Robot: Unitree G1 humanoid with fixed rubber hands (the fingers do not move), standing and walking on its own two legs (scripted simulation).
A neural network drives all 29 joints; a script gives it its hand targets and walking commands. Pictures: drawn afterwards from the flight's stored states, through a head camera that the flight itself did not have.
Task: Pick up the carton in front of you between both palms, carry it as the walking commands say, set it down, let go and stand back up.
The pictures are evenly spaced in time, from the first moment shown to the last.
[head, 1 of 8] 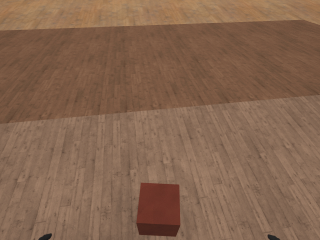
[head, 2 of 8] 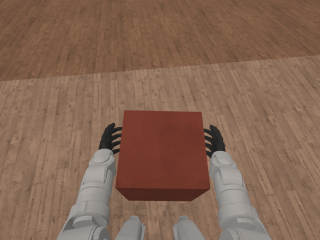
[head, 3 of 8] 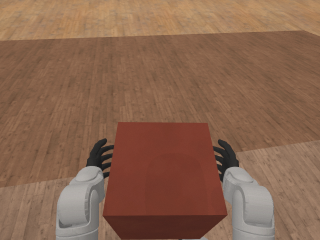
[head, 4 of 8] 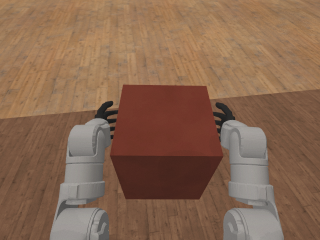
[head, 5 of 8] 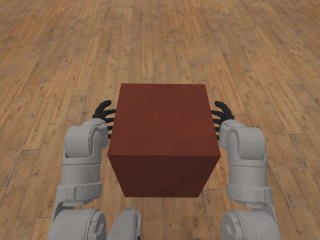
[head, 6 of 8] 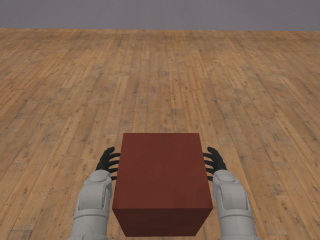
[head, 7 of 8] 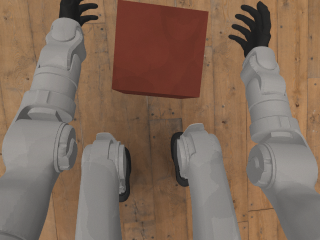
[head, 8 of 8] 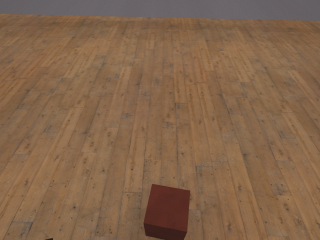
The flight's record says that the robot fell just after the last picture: no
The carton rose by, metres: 0.69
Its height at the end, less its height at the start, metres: -0.43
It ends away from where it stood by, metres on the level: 5.37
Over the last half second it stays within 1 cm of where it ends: yes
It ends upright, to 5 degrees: yes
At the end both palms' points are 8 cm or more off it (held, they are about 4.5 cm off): yes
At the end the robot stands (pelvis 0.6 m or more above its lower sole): yes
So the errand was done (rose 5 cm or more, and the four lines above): yes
